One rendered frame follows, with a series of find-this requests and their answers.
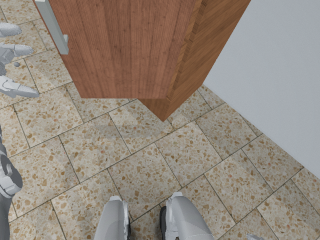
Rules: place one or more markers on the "cupboard door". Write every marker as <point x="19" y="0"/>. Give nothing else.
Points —
<point x="122" y="49"/>

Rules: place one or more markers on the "robot thigh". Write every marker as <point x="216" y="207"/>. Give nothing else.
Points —
<point x="113" y="220"/>
<point x="190" y="223"/>

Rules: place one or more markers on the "left robot thigh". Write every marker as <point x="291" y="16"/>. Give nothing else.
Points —
<point x="113" y="220"/>

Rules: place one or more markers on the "robot left hand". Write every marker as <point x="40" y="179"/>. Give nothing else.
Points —
<point x="7" y="85"/>

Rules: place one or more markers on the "robot left upper arm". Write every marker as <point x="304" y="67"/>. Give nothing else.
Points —
<point x="10" y="183"/>

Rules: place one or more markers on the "right robot thigh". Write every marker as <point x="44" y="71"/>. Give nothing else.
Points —
<point x="190" y="223"/>

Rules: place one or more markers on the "handle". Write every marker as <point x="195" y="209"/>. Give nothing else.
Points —
<point x="50" y="20"/>

